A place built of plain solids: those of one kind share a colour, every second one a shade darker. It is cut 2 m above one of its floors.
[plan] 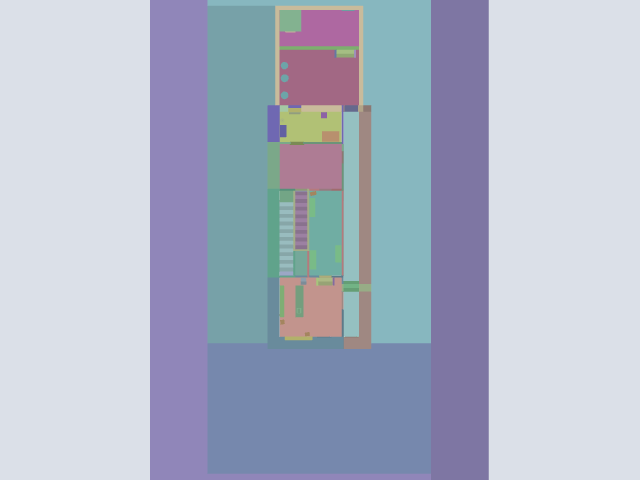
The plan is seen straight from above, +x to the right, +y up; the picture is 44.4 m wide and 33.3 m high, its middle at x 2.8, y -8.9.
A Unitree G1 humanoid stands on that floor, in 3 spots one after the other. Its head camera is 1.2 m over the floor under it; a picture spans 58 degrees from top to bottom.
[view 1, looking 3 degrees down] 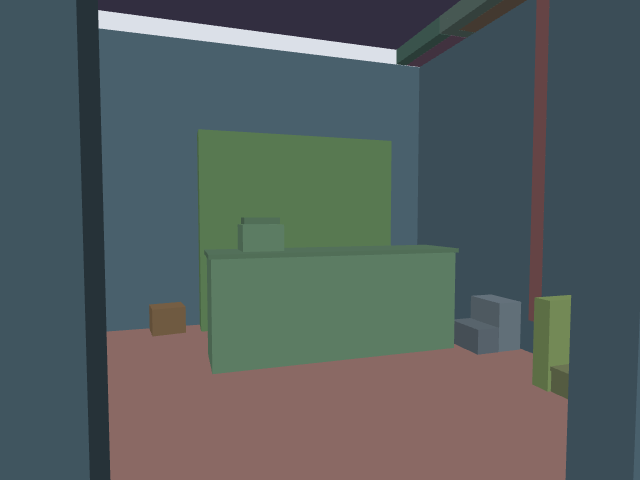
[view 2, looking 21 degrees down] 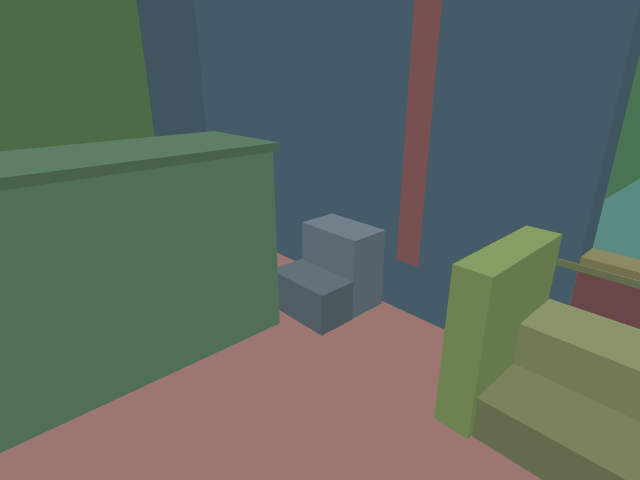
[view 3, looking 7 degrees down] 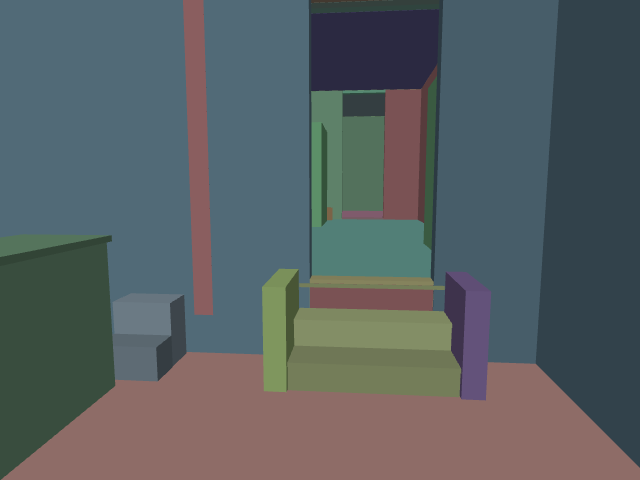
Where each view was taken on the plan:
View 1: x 4.97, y -14.46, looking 162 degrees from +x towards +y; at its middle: shelving_back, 4.90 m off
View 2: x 3.17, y -13.24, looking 137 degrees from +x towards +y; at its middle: step_stool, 2.30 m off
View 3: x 3.08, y -14.46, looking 95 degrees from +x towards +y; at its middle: floor_store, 5.49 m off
